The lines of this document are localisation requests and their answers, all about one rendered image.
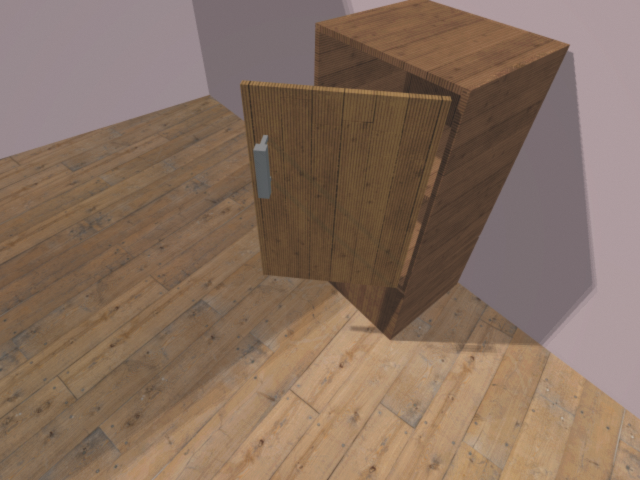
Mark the handle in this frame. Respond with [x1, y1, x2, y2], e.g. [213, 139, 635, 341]
[253, 135, 271, 199]

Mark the cupboard door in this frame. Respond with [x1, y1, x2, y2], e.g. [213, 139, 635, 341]
[240, 80, 452, 288]

